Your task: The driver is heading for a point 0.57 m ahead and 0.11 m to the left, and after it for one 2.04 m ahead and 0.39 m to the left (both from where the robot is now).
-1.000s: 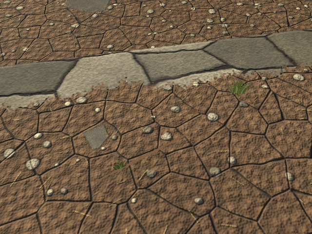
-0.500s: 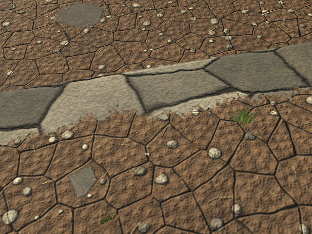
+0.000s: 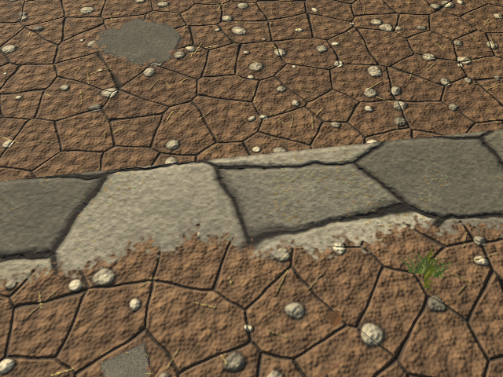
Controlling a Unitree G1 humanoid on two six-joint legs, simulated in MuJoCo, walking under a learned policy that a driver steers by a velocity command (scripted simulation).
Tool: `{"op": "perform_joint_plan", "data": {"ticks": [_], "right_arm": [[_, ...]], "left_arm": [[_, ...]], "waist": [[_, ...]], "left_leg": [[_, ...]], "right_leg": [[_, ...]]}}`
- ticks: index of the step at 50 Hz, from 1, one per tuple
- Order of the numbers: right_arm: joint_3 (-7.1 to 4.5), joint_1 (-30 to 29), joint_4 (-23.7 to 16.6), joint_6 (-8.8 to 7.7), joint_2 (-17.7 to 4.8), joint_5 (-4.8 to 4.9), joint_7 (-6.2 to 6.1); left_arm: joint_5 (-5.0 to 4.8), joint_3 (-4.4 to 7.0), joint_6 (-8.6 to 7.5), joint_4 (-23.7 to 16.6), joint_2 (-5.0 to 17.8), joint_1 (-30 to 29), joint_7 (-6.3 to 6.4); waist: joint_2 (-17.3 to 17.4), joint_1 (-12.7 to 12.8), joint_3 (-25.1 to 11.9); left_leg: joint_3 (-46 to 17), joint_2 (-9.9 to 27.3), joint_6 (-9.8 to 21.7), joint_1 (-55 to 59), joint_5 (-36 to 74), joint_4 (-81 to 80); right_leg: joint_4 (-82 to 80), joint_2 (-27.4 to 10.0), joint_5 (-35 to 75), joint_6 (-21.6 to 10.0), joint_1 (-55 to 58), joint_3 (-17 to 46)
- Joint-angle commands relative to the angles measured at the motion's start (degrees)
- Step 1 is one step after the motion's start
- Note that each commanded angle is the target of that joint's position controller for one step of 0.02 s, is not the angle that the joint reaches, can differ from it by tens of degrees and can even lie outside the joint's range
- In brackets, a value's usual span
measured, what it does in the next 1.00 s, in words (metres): walks ahead: right foot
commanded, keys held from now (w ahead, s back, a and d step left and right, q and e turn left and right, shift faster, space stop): w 0.40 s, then no key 0.08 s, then q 0.52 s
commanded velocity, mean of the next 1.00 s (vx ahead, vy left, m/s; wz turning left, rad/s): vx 0.31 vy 0.00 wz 0.19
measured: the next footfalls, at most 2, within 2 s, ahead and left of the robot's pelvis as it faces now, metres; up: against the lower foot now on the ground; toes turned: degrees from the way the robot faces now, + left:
right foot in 0.48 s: +0.41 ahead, -0.11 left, +0.00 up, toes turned -4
left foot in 1.02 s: +0.37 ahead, +0.08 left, +0.00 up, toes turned +20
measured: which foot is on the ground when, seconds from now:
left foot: down 0.00-0.50, up 0.52-1.00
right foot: up 0.00-0.46, down 0.48-1.00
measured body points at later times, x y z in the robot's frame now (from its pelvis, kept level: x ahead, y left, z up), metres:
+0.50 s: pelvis +0.26 -0.03 -0.01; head +0.30 -0.04 +0.44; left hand +0.46 +0.19 -0.12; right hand +0.16 -0.25 -0.15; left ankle +0.08 +0.06 -0.71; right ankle +0.38 -0.10 -0.73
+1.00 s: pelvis +0.35 -0.02 +0.00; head +0.37 +0.00 +0.45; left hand +0.34 +0.24 -0.14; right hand +0.51 -0.23 -0.12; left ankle +0.34 +0.07 -0.72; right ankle +0.38 -0.10 -0.73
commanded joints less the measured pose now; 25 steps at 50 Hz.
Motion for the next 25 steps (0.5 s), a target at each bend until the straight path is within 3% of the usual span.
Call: {"op": "perform_joint_plan", "data": {"ticks": [1, 2, 5, 8, 14, 19, 21, 22, 23, 24, 25], "right_arm": [[-1.15, 8.8, 1.5, -0.51, -4.6, 0.64, -0.10], [-0.53, 9.0, 2.3, -0.78, -2.8, 0.81, -0.32], [-0.56, 13.5, 4.6, -1.90, -4.1, 1.05, -0.64], [-0.50, 16.7, 5.6, -1.84, -5.0, 0.98, -0.74], [0.09, 22.8, 7.2, -1.65, -4.7, 0.85, -0.96], [-0.03, 26.0, 9.0, -1.23, -5.2, 0.05, -1.70], [-0.14, 24.4, 9.2, -1.06, -5.5, -0.22, -2.04], [-0.22, 23.6, 9.2, -0.99, -5.8, -0.21, -2.17], [-0.23, 22.8, 9.3, -0.84, -6.0, 0.15, -2.16], [0.08, 22.4, 8.9, -1.01, -5.4, 1.12, -2.19], [1.37, 26.7, 7.2, -1.04, -0.5, 3.50, -2.00]], "left_arm": [[0.82, 1.39, -0.46, -4.0, 4.8, -1.4, -0.39], [1.45, 1.17, 0.39, -3.7, 3.5, 0.0, -0.79], [1.83, 1.21, 1.88, -4.3, 2.4, -1.7, -1.49], [1.61, 1.25, 2.50, -7.0, 3.3, -9.5, -1.81], [0.70, 0.38, 2.25, -11.0, 2.6, -22.0, -1.94], [0.67, 0.35, 1.55, -13.5, 3.4, -27.6, -1.78], [0.73, 0.56, 0.90, -13.1, 3.6, -25.3, -1.50], [0.87, 0.87, 0.42, -11.5, 3.9, -20.6, -1.06], [1.10, 1.37, -0.33, -8.3, 4.4, -12.1, -0.53], [2.23, 2.14, -1.24, -5.6, 6.6, -3.5, 0.05], [3.90, 3.54, -1.68, -4.7, 12.8, 4.0, 0.48]], "waist": [[2.4, -2.2, -2.9], [3.1, -0.5, -2.6], [3.8, 0.4, -1.7], [3.7, -0.7, 0.6], [4.4, -4.0, 2.2], [4.8, -5.1, 3.4], [4.7, -3.3, 2.9], [5.2, -1.5, 0.7], [4.3, 1.8, -3.3], [3.5, 4.8, -8.4], [-6.4, 4.6, -18.0]], "left_leg": [[-23.1, 17.5, 7.9, 17.2, 3.1, -19.5], [-19.3, 15.4, 6.4, 13.9, 5.2, -20.9], [-15.1, 14.1, 6.8, 12.3, 12.0, -22.3], [-12.7, 12.9, 6.3, 13.6, 12.1, -24.5], [-9.6, 12.0, 5.0, 18.9, 18.0, -24.5], [-9.4, 14.7, 6.0, 27.5, 25.0, -21.0], [-7.9, 14.8, 4.9, 28.5, 36.5, -16.1], [-7.0, 14.0, 3.8, 28.1, 46.5, -10.5], [-5.8, 12.0, 2.3, 27.0, 50.7, -1.3], [-4.6, 9.7, 0.7, 19.0, 41.3, 9.6], [-1.4, 3.5, -2.0, 0.8, 9.3, 30.4]], "right_leg": [[6.8, -5.4, 6.5, -0.5, -20.4, 3.4], [4.6, -6.2, 7.5, 0.1, -17.4, 3.1], [1.2, -6.5, 9.2, 1.6, -17.8, 1.6], [-4.7, -7.7, 15.4, 3.0, -23.7, 0.1], [-20.6, -6.2, 23.4, 3.5, -24.8, -2.6], [-27.3, -4.5, 19.6, 1.3, -25.2, -3.3], [-30.3, -2.7, 15.9, -0.4, -20.2, -4.1], [-31.7, -0.4, 14.8, -1.3, -13.9, -5.1], [-35.9, 1.7, 19.0, -2.4, -4.6, -6.0], [-36.8, -2.3, 29.1, -3.9, 9.2, -2.7], [-33.0, -20.8, 51.8, -10.1, 29.8, 15.8]]}}
Velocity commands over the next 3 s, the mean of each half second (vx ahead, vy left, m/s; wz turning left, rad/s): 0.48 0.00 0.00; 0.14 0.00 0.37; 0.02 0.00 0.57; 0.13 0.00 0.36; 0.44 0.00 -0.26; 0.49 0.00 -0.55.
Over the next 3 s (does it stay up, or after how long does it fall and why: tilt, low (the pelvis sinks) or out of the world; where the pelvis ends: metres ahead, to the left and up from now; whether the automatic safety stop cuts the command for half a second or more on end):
stays up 0.78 0.24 0.00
